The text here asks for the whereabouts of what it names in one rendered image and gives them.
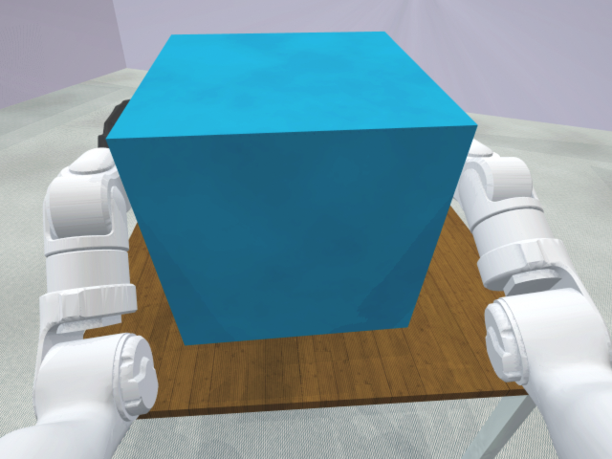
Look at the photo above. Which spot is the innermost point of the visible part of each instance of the robot left hand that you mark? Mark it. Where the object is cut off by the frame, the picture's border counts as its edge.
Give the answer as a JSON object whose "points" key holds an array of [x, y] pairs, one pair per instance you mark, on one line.
{"points": [[110, 122]]}

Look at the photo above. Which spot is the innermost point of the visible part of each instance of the left robot upper arm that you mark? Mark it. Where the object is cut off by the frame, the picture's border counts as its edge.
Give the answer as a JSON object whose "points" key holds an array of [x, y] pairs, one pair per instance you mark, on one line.
{"points": [[88, 393]]}

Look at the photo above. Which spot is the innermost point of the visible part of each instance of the carton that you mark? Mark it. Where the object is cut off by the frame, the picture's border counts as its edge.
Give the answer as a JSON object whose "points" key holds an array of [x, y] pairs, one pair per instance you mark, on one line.
{"points": [[289, 184]]}

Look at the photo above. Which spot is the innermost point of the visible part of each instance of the robot right forearm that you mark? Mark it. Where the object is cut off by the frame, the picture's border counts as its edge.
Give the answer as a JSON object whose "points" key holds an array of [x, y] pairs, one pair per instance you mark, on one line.
{"points": [[518, 252]]}

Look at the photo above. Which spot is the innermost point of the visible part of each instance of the robot left forearm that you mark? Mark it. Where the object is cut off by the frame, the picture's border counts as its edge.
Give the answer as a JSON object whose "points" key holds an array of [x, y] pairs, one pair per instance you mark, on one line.
{"points": [[86, 245]]}

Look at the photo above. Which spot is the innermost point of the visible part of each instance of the table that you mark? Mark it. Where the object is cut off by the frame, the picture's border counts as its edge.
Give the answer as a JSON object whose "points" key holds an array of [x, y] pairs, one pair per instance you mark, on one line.
{"points": [[441, 355]]}

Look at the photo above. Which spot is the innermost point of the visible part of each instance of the right robot upper arm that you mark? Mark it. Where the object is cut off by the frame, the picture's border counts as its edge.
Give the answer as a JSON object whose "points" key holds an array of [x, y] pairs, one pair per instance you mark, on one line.
{"points": [[552, 344]]}

